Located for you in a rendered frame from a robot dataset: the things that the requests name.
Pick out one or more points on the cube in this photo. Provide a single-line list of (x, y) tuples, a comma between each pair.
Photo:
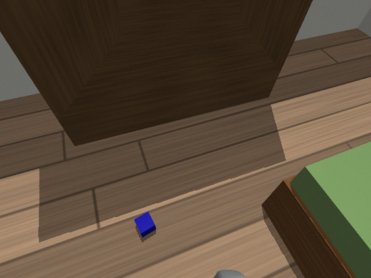
[(145, 224)]

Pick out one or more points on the bed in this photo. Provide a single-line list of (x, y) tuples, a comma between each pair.
[(323, 215)]

